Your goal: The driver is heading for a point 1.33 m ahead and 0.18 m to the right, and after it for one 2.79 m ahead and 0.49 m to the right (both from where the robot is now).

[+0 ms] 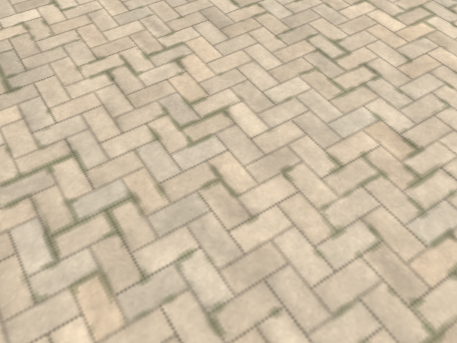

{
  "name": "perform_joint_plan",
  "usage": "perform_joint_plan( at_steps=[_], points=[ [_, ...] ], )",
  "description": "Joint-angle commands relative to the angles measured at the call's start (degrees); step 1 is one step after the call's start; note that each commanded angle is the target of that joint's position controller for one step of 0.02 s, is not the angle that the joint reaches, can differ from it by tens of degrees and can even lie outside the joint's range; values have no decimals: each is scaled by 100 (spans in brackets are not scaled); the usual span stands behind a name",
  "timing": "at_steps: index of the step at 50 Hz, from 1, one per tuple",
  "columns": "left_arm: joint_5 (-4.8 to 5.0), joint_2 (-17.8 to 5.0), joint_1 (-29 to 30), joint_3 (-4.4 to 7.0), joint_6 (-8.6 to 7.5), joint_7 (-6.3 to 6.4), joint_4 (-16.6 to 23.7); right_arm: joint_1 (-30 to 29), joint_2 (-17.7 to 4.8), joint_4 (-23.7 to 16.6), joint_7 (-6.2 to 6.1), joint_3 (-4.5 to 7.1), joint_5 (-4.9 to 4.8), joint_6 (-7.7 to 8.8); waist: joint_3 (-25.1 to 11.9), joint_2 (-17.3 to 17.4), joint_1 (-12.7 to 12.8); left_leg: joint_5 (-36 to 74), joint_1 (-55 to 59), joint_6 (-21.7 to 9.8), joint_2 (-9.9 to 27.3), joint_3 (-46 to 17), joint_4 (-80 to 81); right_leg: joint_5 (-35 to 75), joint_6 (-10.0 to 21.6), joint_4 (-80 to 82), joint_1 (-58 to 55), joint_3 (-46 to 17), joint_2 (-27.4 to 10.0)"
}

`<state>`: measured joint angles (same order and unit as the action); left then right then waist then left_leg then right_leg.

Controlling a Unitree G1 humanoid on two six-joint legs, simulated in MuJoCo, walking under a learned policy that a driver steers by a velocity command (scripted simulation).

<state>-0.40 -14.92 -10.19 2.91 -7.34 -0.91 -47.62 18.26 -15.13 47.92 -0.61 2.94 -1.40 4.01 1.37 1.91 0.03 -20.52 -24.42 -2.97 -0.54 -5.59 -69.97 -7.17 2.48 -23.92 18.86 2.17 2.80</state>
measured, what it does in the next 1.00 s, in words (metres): walks ahead, turning right: left foot, then right foot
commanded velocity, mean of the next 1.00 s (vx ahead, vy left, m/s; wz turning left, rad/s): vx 0.50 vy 0.00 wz -0.17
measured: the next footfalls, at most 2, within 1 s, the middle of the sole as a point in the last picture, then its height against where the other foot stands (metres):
left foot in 0.34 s outside the picture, level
right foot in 0.92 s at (265, 290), level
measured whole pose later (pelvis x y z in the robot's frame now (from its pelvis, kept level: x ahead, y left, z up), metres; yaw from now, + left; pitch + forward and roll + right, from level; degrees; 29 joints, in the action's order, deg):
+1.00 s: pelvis +0.53 +0.01 -0.02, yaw -15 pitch +2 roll +0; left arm 1.0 -15.7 -7.1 4.0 -3.4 -2.6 -41.0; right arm 17.2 -15.3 48.5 -0.5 2.7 -1.1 5.6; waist 2.9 -0.2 -0.9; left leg -27.1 -14.0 0.1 1.6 1.5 -68.3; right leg -11.4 7.3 -35.6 26.7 2.7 4.6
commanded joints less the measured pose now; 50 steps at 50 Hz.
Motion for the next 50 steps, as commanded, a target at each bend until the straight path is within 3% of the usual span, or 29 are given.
perform_joint_plan(
  at_steps=[1,5,9,12,14,16,17,18,19,20,21,22,23,25,30,34,37,40,43,44,45,46,47,48,49,50],
  points=[
    [-3,-416,-225,78,-64,-44,93,188,-187,-403,22,53,18,46,-282,-539,-85,276,-1011,-22,651,-98,266,112,1124,1494,-950,-1781,-1557],
    [77,-796,-463,171,-53,-9,-70,-524,-101,-716,35,-55,134,63,-62,-448,17,1009,-1253,125,843,155,1633,556,1237,1799,-808,-1239,-1585],
    [158,-969,-750,183,49,12,-180,-1288,-135,-903,110,-104,80,124,26,-534,276,1973,-809,192,618,464,3008,641,980,1691,-781,-685,-1367],
    [211,-1028,-1070,174,127,4,-329,-1741,-257,-1102,172,-84,20,139,98,-615,408,1944,-730,135,520,505,3512,413,864,1496,-1177,-760,-1570],
    [224,-1088,-1104,183,191,11,-380,-1830,-366,-1197,215,-49,13,163,114,-650,340,1628,-588,-6,440,553,3786,377,767,1273,-1449,-833,-1732],
    [214,-1112,-992,167,262,30,-380,-1223,-564,-1049,214,75,51,177,-173,-636,-85,1447,398,-183,191,772,4122,1322,571,492,-1450,-651,-1596],
    [166,-935,-1002,101,275,41,-362,-339,-853,-791,171,233,68,174,-687,-461,-463,1422,1577,-358,202,705,4181,1845,394,-641,-1141,-343,-1275],
    [0,-599,-1001,-46,244,59,-157,756,-1396,-629,104,384,133,142,-1554,475,-824,1491,3165,-782,1474,-804,4240,447,118,-2705,8,54,-868],
    [91,-56,-1567,-191,114,37,-101,919,-1705,-568,157,422,153,113,-1986,1855,-468,377,4449,-1561,2375,-3312,5095,-2443,-91,-4337,2048,-188,-29],
    [240,-729,-1291,-37,38,21,-172,792,-1103,-613,186,281,119,147,-1578,1007,-598,-3,4088,-1372,2308,-3306,5320,-2419,5,-5007,2652,-807,-354],
    [324,-897,-885,27,15,10,-59,402,-850,-677,190,199,105,179,-991,689,-503,414,3448,-1151,2153,-2424,5338,-1833,110,-5010,2793,-822,-582],
    [278,-808,-714,24,54,41,-60,-36,-690,-738,211,143,119,195,-736,259,-308,1005,2788,-1016,1899,-1739,5463,-1323,78,-4780,2506,-742,-835],
    [203,-735,-635,50,117,59,-56,-312,-536,-754,231,113,139,215,-484,214,-168,1319,2310,-939,1683,-1226,5668,-981,38,-4469,2317,-769,-973],
    [216,-539,-797,57,284,53,-114,-452,-427,-655,239,111,191,306,-380,356,41,1872,1798,-857,1468,-572,5981,-589,-25,-4273,1828,-821,-1053],
    [191,-376,-372,96,403,56,73,-166,-566,-328,103,188,251,354,-61,95,29,2876,1924,-807,1447,416,6199,441,-158,-3459,2432,-1106,-863],
    [141,-262,287,53,378,-57,310,-115,-675,-202,3,197,219,314,163,89,-173,2741,2016,-597,1340,1052,6345,1380,-125,-2218,2296,-711,-780],
    [132,-148,854,-10,368,-161,602,234,-748,-4,-44,217,182,237,377,9,-407,2928,2530,-550,1507,1287,6239,1357,-22,-1667,2495,-425,-777],
    [158,-135,1242,-23,362,-287,913,404,-824,108,-62,241,131,96,464,24,-482,3478,3134,-515,1692,1459,5874,775,116,-1386,2684,-107,-708],
    [181,-302,1018,71,386,-365,1074,211,-1054,31,-127,294,100,-25,93,320,-173,5942,3259,-358,1698,1722,4961,-61,403,-1314,1768,436,-264],
    [193,-454,586,158,404,-358,1021,142,-1138,-4,-160,316,94,-70,-195,463,88,6806,3212,-306,1674,1776,4307,-337,535,-1347,1156,572,-37],
    [208,-727,-188,308,412,-321,865,24,-1203,-39,-180,326,77,-106,-614,453,532,6942,2883,-193,1547,1844,3264,-196,728,-1043,55,569,164],
    [179,-1144,-1147,513,448,-208,646,-49,-1199,-133,-197,307,70,-71,-1095,143,1019,5681,1737,34,1289,1851,1726,76,1002,-656,-1668,-85,-45],
    [178,-1749,-1327,614,472,-90,600,468,-287,-376,-81,47,309,83,-1534,-1475,448,-201,-840,368,285,1600,-396,259,1847,-640,-3759,-2818,-1594],
    [123,-1590,-1475,537,397,-96,745,257,-450,-565,28,3,103,370,-2540,-1260,577,-1425,-1878,385,-292,154,-1500,-597,2590,439,-4539,-5228,-2335],
    [84,-1202,-1347,450,354,-94,710,-456,-792,-740,89,103,-108,518,-1805,-769,772,-860,-2420,231,97,-153,-1400,-433,2160,639,-4114,-4379,-2095],
    [139,-955,-948,386,321,-91,762,-643,-773,-824,78,77,-99,569,-1141,-370,521,-311,-2316,143,358,-82,-835,-33,1887,652,-3192,-3509,-1823]
  ],
)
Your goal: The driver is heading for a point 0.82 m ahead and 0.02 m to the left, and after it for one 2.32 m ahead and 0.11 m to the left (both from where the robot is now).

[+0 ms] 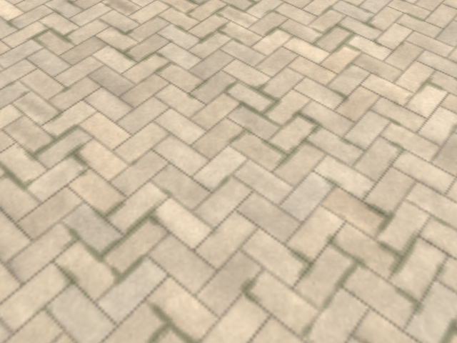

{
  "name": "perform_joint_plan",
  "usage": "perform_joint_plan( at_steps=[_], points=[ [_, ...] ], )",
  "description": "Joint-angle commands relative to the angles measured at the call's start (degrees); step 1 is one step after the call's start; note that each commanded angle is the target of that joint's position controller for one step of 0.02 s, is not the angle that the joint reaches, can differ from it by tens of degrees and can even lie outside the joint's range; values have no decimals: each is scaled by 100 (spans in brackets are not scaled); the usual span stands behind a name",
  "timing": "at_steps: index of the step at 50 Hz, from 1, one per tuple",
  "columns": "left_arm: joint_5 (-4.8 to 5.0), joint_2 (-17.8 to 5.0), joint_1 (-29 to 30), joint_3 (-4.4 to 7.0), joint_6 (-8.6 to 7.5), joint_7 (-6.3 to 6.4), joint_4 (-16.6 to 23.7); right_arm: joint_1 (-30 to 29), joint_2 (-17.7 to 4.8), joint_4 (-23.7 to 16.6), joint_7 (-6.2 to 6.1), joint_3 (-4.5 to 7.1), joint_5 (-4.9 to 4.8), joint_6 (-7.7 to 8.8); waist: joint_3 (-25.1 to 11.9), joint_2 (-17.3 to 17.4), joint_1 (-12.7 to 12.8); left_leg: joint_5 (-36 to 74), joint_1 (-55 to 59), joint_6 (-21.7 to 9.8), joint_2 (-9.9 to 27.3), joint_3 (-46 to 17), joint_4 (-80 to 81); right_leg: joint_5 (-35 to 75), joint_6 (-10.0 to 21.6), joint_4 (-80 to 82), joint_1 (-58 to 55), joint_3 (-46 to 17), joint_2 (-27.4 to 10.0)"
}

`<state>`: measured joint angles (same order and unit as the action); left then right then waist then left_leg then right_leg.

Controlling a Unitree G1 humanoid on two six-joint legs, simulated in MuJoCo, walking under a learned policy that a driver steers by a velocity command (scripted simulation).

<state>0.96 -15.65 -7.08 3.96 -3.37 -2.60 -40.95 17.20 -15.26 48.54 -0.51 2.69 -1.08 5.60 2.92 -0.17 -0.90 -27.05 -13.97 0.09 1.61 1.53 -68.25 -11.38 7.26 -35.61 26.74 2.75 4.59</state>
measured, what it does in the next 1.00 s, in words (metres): walks ahead: left foot, then right foot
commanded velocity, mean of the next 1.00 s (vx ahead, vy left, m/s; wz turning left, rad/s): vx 0.50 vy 0.00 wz -0.17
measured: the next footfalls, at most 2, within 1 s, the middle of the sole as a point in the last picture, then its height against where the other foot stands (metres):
left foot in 0.42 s outside the picture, level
right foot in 0.94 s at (294, 270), level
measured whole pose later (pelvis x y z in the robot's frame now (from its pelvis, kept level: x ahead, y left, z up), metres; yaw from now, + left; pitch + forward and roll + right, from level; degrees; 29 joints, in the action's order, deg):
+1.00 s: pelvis +0.55 -0.06 +0.01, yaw -8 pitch +3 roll +0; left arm -0.2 -14.2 -3.8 2.1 -5.7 -1.5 -37.6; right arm 22.7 -16.7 49.4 0.2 2.5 -1.6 3.6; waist 0.9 1.1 -3.6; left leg -28.4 -13.3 -1.3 -0.5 -3.9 -54.7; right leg -9.1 2.7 -32.1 26.2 2.3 -0.2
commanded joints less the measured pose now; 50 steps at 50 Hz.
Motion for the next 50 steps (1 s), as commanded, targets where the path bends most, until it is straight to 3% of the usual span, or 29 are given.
perform_joint_plan(
  at_steps=[1,2,3,6,11,13,16,18,19,20,21,22,23,24,25,26,27,29,31,34,37,41,44,45,46,47,48,49,50],
  points=[
    [17,-708,-811,222,-86,71,206,-551,-739,-818,15,127,5,389,-886,194,311,596,-2977,-117,344,-725,-502,946,1205,1890,-3050,-2984,-1739],
    [-20,-545,-550,165,-89,87,312,-446,-816,-803,-8,187,109,314,-727,159,106,768,-2556,-54,474,-731,-169,1374,1130,2022,-2438,-2605,-1548],
    [-50,-543,-477,155,-86,102,370,-345,-796,-826,1,209,146,227,-654,63,-28,866,-2283,14,520,-719,43,1541,1111,2151,-2046,-2474,-1444],
    [-23,-768,-630,217,-114,189,349,-501,-561,-980,-24,163,224,73,-475,-28,-68,1267,-2156,277,478,-498,861,2178,1098,2291,-1362,-1989,-1241],
    [18,-754,-1137,183,-59,292,132,-1493,-270,-1176,56,17,180,99,-400,-384,425,3281,-1694,300,159,-258,3060,1701,588,2158,-1207,-1346,-842],
    [20,-801,-1351,174,-59,280,34,-1802,-344,-1265,116,26,107,134,-334,-468,587,3513,-1643,230,87,-278,3429,1287,570,2113,-1433,-1568,-1037],
    [21,-830,-1534,172,-37,284,-71,-2082,-533,-1424,194,80,94,202,-228,-486,641,2972,-1952,-10,49,-363,3837,1288,535,1747,-2195,-1992,-1403],
    [-1,-890,-1498,191,4,305,-103,-1913,-629,-1431,220,124,90,239,-225,-611,498,2474,-1799,-193,-10,-325,3987,1714,444,1520,-2535,-2175,-1568],
    [-3,-904,-1386,192,24,311,-87,-1590,-697,-1363,212,167,93,256,-334,-669,291,2345,-1355,-315,-117,-207,4145,2387,362,1234,-2574,-2122,-1502],
    [-17,-817,-1276,157,35,308,-49,-964,-845,-1191,185,257,121,271,-715,-595,-33,2529,-437,-495,-175,-131,4291,3180,230,560,-2487,-1898,-1219],
    [-82,-629,-1159,64,24,299,82,-31,-1110,-1066,150,336,196,278,-1509,-301,-455,2828,1104,-892,530,-821,4044,2709,27,-775,-1770,-1611,-908],
    [0,-259,-1939,-52,-64,291,74,764,-1566,-886,144,483,242,218,-2396,1115,-404,2014,3381,-1842,1736,-3060,4168,508,-460,-2984,360,-1003,-21],
    [40,-406,-1946,-71,-128,266,48,968,-1177,-737,195,394,86,175,-2385,1609,-452,825,3595,-1960,2116,-4484,4968,-2111,-503,-3713,1425,-1252,47],
    [117,-815,-1379,35,-147,242,136,582,-846,-796,175,290,16,141,-1402,960,-484,103,2860,-1674,1955,-3920,5111,-1766,-474,-4083,1911,-1294,-323],
    [82,-800,-920,18,-149,236,256,163,-728,-886,158,231,59,84,-846,442,-365,314,2017,-1480,1729,-3208,5236,-1265,-463,-3930,1871,-1007,-619],
    [-15,-721,-689,23,-148,231,315,-104,-613,-896,177,176,104,60,-392,223,-212,804,1262,-1428,1480,-2723,5456,-943,-480,-3506,1739,-884,-798],
    [-61,-663,-742,49,-126,235,298,-254,-517,-912,187,131,150,79,-289,326,-35,1275,816,-1354,1288,-2378,5603,-701,-498,-3179,1428,-874,-978],
    [-47,-447,-997,16,-64,234,207,-317,-530,-862,210,130,135,111,-326,542,122,1935,403,-1374,1056,-1855,5815,-500,-580,-2838,1046,-725,-1051],
    [-78,-361,-815,-15,-46,259,274,-238,-699,-770,189,174,109,135,-282,493,126,2558,332,-1447,1025,-1482,5957,-145,-693,-2356,1157,-633,-1112],
    [-99,-241,-265,-72,-91,253,394,-52,-838,-633,135,210,69,83,-245,374,-44,3028,457,-1340,897,-1013,6016,789,-773,-1240,1159,-540,-1113],
    [-61,-159,306,-109,-144,192,508,251,-928,-472,107,218,8,21,-160,388,-284,2962,552,-1188,796,-716,5958,1514,-780,-239,851,-390,-938],
    [9,-232,888,-95,-197,76,733,608,-997,-258,99,229,-25,-81,1,429,-453,2880,1139,-1144,1096,-879,5715,1341,-658,348,897,-366,-803],
    [-3,-402,777,-29,-265,17,788,610,-1088,-173,55,262,-43,-181,-68,521,-227,3485,1460,-1008,1259,-1092,5251,717,-449,706,430,-353,-666],
    [-23,-524,325,44,-289,33,677,477,-1136,-188,40,267,-52,-209,-302,532,82,4213,1383,-913,1131,-1011,4770,694,-345,931,-289,-226,-516],
    [-63,-806,-506,183,-298,87,446,438,-1021,-218,34,216,-24,-213,-877,427,469,4564,998,-752,817,-798,3820,850,-173,941,-1604,-251,-567],
    [-165,-1275,-1626,309,-287,165,295,350,-669,-418,32,72,118,-182,-1842,-197,905,3121,-208,-504,412,-523,2015,1130,229,693,-3438,-1411,-1718],
    [-189,-1612,-1850,370,-230,157,186,1164,-65,-479,55,-106,35,-67,-2572,-1741,541,-503,-2346,-185,-419,-415,188,214,1064,1186,-5129,-3825,-2967],
    [-133,-1034,-1895,247,-203,169,194,876,-714,-358,66,49,-102,-12,-2342,-1139,799,-591,-2944,-172,-162,-998,-502,-644,970,1553,-4833,-4095,-2846],
    [-94,-809,-1540,159,-205,191,195,356,-960,-510,71,139,-167,0,-1475,-842,758,-64,-3209,-188,70,-906,-589,-518,709,1685,-4100,-3181,-2660]
  ],
)
Keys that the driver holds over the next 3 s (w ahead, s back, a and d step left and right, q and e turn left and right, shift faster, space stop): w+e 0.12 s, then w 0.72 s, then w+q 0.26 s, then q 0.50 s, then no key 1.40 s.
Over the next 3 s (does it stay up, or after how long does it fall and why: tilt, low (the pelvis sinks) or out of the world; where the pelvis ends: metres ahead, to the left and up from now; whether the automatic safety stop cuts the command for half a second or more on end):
stays up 0.84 -0.10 0.02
